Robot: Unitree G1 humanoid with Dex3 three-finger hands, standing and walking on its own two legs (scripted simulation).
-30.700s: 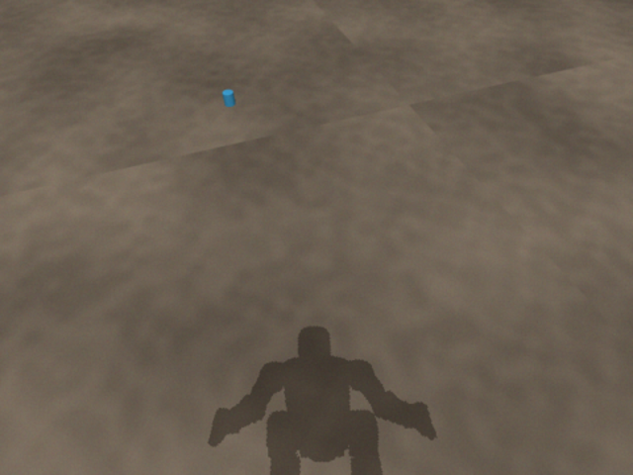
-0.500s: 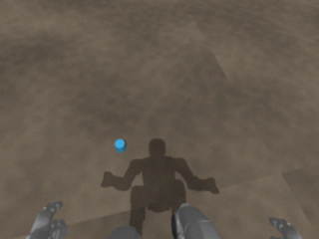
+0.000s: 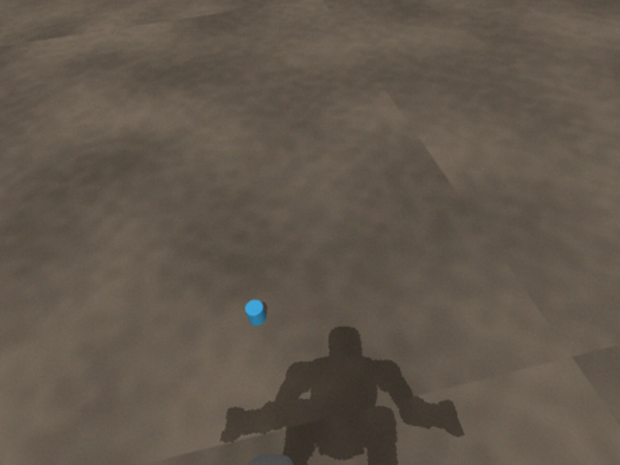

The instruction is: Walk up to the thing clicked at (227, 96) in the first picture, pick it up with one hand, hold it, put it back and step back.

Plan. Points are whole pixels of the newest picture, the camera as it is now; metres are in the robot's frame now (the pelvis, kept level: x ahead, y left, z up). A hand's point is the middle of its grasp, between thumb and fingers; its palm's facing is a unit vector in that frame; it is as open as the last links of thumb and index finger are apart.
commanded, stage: walk up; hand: left
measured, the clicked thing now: (255, 312) +0.70 +0.28 -0.73
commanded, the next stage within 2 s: stand in 0.96 s
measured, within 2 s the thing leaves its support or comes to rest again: neither
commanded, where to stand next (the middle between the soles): +0.39 -0.01 m, yaw +1 degrees
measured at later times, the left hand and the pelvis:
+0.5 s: hand out of the picture +0.14 +0.26 -0.14, palm faces +0.01 -0.93 -0.36, open 7.4 cm; pelvis +0.04 +0.00 +0.00, yaw +2 degrees
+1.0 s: hand (153, 462) +0.15 +0.27 -0.14, palm faces +0.05 -0.94 -0.34, open 7.4 cm; pelvis +0.05 +0.01 +0.01, yaw +1 degrees
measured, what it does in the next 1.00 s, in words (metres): steps on the spot: left foot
